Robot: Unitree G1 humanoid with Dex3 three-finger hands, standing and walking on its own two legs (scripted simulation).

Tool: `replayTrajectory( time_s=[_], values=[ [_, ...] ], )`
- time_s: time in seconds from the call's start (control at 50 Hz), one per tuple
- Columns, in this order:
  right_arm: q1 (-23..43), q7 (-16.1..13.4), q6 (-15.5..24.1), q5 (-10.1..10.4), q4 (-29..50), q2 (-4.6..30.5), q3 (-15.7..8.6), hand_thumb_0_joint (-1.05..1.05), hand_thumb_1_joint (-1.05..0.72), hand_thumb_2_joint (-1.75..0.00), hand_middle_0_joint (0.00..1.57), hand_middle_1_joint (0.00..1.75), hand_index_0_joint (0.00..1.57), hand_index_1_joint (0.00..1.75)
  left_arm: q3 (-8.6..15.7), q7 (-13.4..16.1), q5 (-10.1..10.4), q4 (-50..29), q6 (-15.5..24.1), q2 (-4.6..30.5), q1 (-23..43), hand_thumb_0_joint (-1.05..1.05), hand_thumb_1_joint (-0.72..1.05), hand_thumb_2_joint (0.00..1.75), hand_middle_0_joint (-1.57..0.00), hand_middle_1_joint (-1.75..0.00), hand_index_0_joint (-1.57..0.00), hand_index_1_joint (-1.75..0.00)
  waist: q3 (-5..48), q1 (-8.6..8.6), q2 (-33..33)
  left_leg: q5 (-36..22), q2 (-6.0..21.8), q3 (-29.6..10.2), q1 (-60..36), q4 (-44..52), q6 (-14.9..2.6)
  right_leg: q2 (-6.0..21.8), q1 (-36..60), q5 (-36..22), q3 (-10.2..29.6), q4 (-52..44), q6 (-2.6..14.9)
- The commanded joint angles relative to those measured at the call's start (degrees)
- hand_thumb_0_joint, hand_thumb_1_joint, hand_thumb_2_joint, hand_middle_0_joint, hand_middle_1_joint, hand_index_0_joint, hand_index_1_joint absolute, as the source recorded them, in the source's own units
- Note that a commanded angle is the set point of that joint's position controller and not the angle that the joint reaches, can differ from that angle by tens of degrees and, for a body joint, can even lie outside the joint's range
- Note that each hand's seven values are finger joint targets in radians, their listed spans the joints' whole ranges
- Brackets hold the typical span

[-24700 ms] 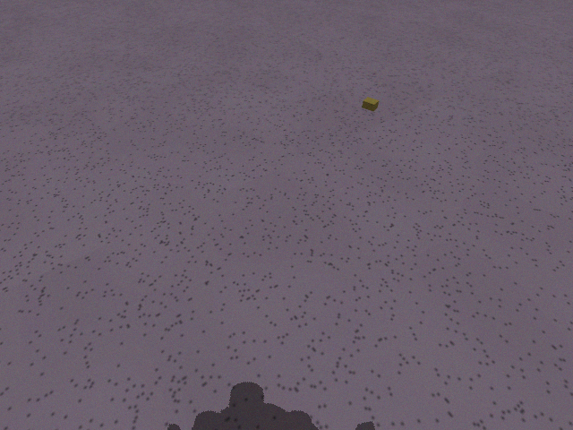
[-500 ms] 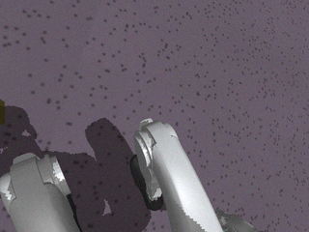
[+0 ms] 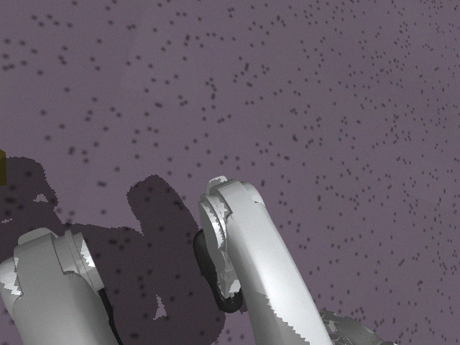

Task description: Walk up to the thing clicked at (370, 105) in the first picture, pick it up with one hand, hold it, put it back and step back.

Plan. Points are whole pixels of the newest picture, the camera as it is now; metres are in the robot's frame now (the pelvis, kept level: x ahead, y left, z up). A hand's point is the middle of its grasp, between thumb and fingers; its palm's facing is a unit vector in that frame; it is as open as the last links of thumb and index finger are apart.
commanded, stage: approach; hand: left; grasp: from above
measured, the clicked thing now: out of the picture +0.45 +0.31 -0.31
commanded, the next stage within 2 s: none
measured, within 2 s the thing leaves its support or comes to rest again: neither
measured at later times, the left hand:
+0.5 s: hand out of the picture +0.45 +0.31 -0.20, palm faces +0.04 -0.48 -0.87, open 14.1 cm
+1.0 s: hand out of the picture +0.43 +0.30 -0.19, palm faces +0.00 -0.48 -0.88, open 14.1 cm
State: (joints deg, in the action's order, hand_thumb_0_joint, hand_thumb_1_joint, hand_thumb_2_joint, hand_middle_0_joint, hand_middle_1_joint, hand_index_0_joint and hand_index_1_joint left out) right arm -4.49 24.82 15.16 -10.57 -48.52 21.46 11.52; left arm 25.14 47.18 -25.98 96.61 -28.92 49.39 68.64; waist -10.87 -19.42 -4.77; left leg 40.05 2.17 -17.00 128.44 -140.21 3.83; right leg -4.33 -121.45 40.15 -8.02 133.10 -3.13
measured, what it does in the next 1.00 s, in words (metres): stands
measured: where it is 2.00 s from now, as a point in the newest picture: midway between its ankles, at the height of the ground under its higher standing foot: (168, 309)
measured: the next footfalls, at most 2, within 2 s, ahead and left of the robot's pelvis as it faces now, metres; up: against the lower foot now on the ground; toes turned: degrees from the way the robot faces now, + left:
none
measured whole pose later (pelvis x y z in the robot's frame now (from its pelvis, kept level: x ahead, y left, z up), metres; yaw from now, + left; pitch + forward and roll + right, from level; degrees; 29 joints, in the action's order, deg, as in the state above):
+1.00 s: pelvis +0.00 -0.01 +0.01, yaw +1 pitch +27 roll -10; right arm -5.1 25.5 13.7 -11.0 -51.5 21.3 9.1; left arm 23.4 49.3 -24.0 99.5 -31.1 45.8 72.5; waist -9.7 -21.5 -3.1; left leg 38.9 2.1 -16.4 127.6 -138.4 4.1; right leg -3.8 -121.4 39.1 -7.9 132.3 -2.1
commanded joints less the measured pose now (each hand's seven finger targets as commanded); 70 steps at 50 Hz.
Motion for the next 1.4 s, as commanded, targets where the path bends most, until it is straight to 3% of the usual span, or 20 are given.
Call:
replayTrajectory(
  time_s=[0.0, 0.12, 0.22, 0.34, 0.4, 0.46, 0.5, 0.54, 0.58, 0.66, 0.76, 0.78, 0.86, 0.98, 1.04, 1.16, 1.22, 1.3, 1.38],
  values=[
    [-12.21, -0.30, -0.20, -0.28, -2.48, 17.72, -4.15, 0.00, -0.90, -0.90, 0.20, 0.30, 0.20, 0.30, -1.58, 2.48, -1.98, -6.58, 0.20, 13.72, 14.77, 0.00, -0.56, 1.04, -0.08, -0.94, -0.05, -0.98, 38.52, -2.25, 23.96, -8.61, 1.33, 8.86, -26.46, 13.12, -4.82, 0.55, 20.13, -17.40, -6.43, -14.13, 2.86],
    [-12.69, -0.36, -0.12, -0.04, -2.46, 18.26, -4.16, 0.00, -0.89, -0.89, 0.20, 0.30, 0.20, 0.30, -1.54, 2.59, -2.31, -5.38, 0.46, 13.38, 14.24, 0.00, -0.52, 1.03, -0.10, -0.92, -0.06, -0.96, 38.96, -3.02, 24.42, -7.13, 1.59, 8.18, -27.45, 13.31, -4.67, 0.18, 19.27, -16.16, -6.73, -14.26, 3.12],
    [-13.10, -0.48, 0.18, -0.23, -2.88, 18.81, -4.13, 0.00, -0.89, -0.89, 0.20, 0.30, 0.20, 0.30, -4.00, 1.91, 0.29, -6.43, 0.51, 9.77, 18.44, 0.00, -0.52, 1.03, -0.09, -0.93, -0.06, -0.97, 39.18, -5.46, 24.42, -7.79, 1.59, 7.42, -29.38, 13.54, -4.30, 0.37, 18.82, -17.20, -7.38, -13.81, 2.82],
    [-13.50, -0.72, 0.29, -0.62, -4.50, 19.04, -3.95, 0.00, -0.89, -0.89, 0.20, 0.30, 0.20, 0.30, -5.97, 2.55, -0.19, -6.13, -0.11, 8.59, 24.29, 0.00, -0.53, 1.03, -0.09, -0.93, -0.05, -0.97, 39.37, -7.01, 26.49, -7.48, 1.21, 7.70, -29.43, 13.56, -4.24, 0.74, 18.63, -17.13, -7.17, -14.25, 2.91],
    [-14.07, -0.54, -0.21, -0.49, -3.57, 19.01, -3.93, 0.00, -0.89, -0.89, 0.20, 0.30, 0.20, 0.30, -5.59, 3.68, -1.82, -4.64, -1.10, 9.42, 25.50, 0.00, -0.54, 1.03, -0.08, -0.94, -0.05, -0.97, 41.41, -6.56, 27.16, -8.66, 1.26, 7.84, -30.22, 13.31, -4.30, 0.73, 20.03, -18.51, -7.13, -14.22, 3.05],
    [-12.02, -0.31, -0.79, -0.53, -0.92, 19.27, -4.27, 0.00, -0.89, -0.89, 0.20, 0.30, 0.20, 0.30, -3.47, 4.83, -2.79, -3.28, -2.48, 12.04, 24.07, 0.00, -0.54, 1.03, -0.08, -0.94, -0.05, -0.98, 40.85, -5.37, 26.50, -9.65, 1.00, 8.70, -28.53, 12.94, -4.73, 1.03, 21.16, -19.48, -7.15, -14.31, 2.95],
    [-13.38, 0.07, -1.42, -0.34, -1.09, 19.25, -4.46, 0.00, -0.89, -0.89, 0.20, 0.30, 0.20, 0.30, -3.98, 4.79, -2.32, -2.94, -3.17, 10.93, 23.92, 0.00, -0.54, 1.03, -0.08, -0.94, -0.05, -0.97, 39.84, -5.63, 25.97, -9.97, 1.22, 8.28, -28.37, 12.66, -4.78, 0.91, 20.49, -20.02, -7.48, -13.93, 2.53],
    [-13.48, 0.21, -1.72, -0.03, -0.21, 19.21, -5.12, 0.00, -0.89, -0.89, 0.20, 0.30, 0.20, 0.30, -3.10, 4.76, -2.49, -4.24, -3.72, 12.34, 23.58, 0.00, -0.54, 1.02, -0.08, -0.94, -0.05, -0.97, 40.50, -4.56, 25.97, -10.04, 1.12, 8.55, -27.85, 13.08, -5.01, 0.98, 21.21, -19.96, -7.39, -14.35, 2.42],
    [-14.51, 0.65, -2.28, 0.67, 0.65, 19.23, -5.72, 0.00, -0.89, -0.89, 0.20, 0.30, 0.20, 0.30, -2.92, 4.39, -3.43, -3.50, -4.53, 12.01, 20.42, 0.00, -0.54, 1.02, -0.08, -0.93, -0.05, -0.97, 42.27, -3.34, 25.13, -10.90, 1.19, 8.78, -27.45, 13.24, -4.83, 0.11, 22.16, -20.37, -7.01, -15.21, 2.24],
    [-15.69, 1.10, -2.47, 1.78, -0.21, 18.43, -7.29, 0.00, -0.89, -0.89, 0.20, 0.30, 0.20, 0.30, -3.36, 2.99, -1.92, -4.61, -5.10, 8.11, 17.36, 0.00, -0.53, 1.02, -0.08, -0.93, -0.05, -0.96, 43.34, -2.51, 23.39, -12.18, 0.98, 9.24, -26.28, 13.43, -4.77, -0.86, 23.17, -20.19, -6.11, -16.49, 1.66],
    [-16.71, 1.14, -2.09, 1.95, -2.22, 17.69, -8.13, 0.00, -0.88, -0.89, 0.20, 0.30, 0.20, 0.30, -5.49, 2.46, 0.53, -6.66, -4.03, 3.43, 21.16, 0.00, -0.51, 1.01, -0.09, -0.93, -0.06, -0.95, 41.91, -5.15, 22.23, -8.56, 0.96, 8.46, -25.30, 13.78, -4.72, -1.03, 19.78, -15.76, -5.22, -16.94, 2.05],
    [-16.00, 1.05, -1.84, 1.46, -3.86, 17.84, -8.37, 0.00, -0.89, -0.89, 0.20, 0.30, 0.20, 0.30, -5.72, 2.70, 0.78, -7.58, -3.68, 3.65, 22.37, 0.00, -0.52, 1.01, -0.08, -0.92, -0.05, -0.95, 39.65, -5.65, 22.09, -6.84, 0.90, 7.99, -25.10, 14.60, -4.65, -0.59, 18.31, -14.12, -5.64, -16.93, 2.04],
    [-15.04, 0.77, -1.71, 0.55, -4.46, 17.66, -7.87, 0.00, -0.88, -0.89, 0.20, 0.30, 0.20, 0.30, -5.13, 3.68, 1.14, -5.34, -2.35, 3.69, 21.94, 0.00, -0.50, 1.00, -0.08, -0.93, -0.06, -0.95, 39.13, -6.04, 21.99, -5.33, 0.71, 7.27, -28.65, 15.29, -4.41, -0.08, 16.97, -12.39, -6.74, -15.90, 2.64],
    [-10.98, -0.21, -1.30, -1.48, -5.90, 18.47, -5.40, 0.00, -0.89, -0.89, 0.20, 0.30, 0.20, 0.30, -3.04, 5.38, -0.76, -2.29, -0.32, 11.37, 23.54, 0.00, -0.51, 1.00, -0.08, -0.94, -0.06, -0.97, 37.46, -6.16, 23.22, -5.51, 0.39, 9.15, -27.44, 13.42, -5.01, 0.83, 18.36, -12.76, -6.95, -15.22, 2.85],
    [-9.74, -0.55, -1.22, -1.90, -5.46, 18.45, -3.72, 0.00, -0.89, -0.89, 0.20, 0.30, 0.20, 0.30, -3.63, 4.52, -1.95, -1.04, 0.06, 13.76, 23.93, 0.00, -0.52, 1.01, -0.09, -0.93, -0.06, -0.96, 37.41, -6.65, 23.43, -6.17, 0.18, 9.94, -26.26, 12.11, -5.28, 0.79, 19.21, -13.30, -6.31, -15.74, 2.61],
    [-10.55, -0.82, -0.20, -2.07, -5.01, 19.64, -2.68, 0.00, -0.89, -0.89, 0.20, 0.30, 0.20, 0.30, -4.93, 3.04, -3.16, 1.46, -0.30, 14.65, 24.04, 0.00, -0.54, 1.04, -0.09, -0.93, -0.05, -0.97, 37.20, -7.60, 24.24, -6.78, 0.52, 8.58, -26.48, 12.30, -4.98, 0.70, 20.71, -14.64, -6.76, -15.55, 2.28],
    [-12.70, -0.78, 0.18, -1.64, -4.30, 19.97, -2.63, 0.00, -0.89, -0.89, 0.20, 0.30, 0.20, 0.30, -5.03, 2.99, -2.05, 1.53, -0.70, 13.40, 24.31, 0.00, -0.55, 1.04, -0.09, -0.93, -0.05, -0.98, 37.78, -8.05, 23.97, -6.95, 0.88, 7.26, -27.64, 12.61, -4.73, 0.39, 20.97, -15.54, -7.05, -15.61, 2.18],
    [-14.36, 0.13, 0.49, -0.95, -3.08, 20.16, -3.15, 0.00, -0.89, -0.89, 0.20, 0.30, 0.20, 0.30, -5.38, 3.72, 0.50, -0.23, -1.47, 9.63, 23.18, 0.00, -0.53, 1.02, -0.09, -0.93, -0.05, -0.97, 38.76, -7.40, 22.94, -8.51, 1.11, 7.00, -27.01, 12.11, -4.67, 0.09, 22.66, -17.96, -7.36, -15.05, 1.81],
    [-13.84, 0.83, 0.13, -0.19, -1.48, 19.09, -3.55, 0.00, -0.89, -0.89, 0.20, 0.30, 0.20, 0.30, -4.78, 3.99, 1.77, -2.86, -1.97, 9.09, 20.35, 0.00, -0.49, 0.99, -0.11, -0.91, -0.08, -0.94, 39.10, -5.45, 22.70, -9.97, 0.87, 7.83, -26.31, 11.62, -5.01, 0.19, 22.69, -19.35, -6.98, -14.98, 1.75]
  ],
)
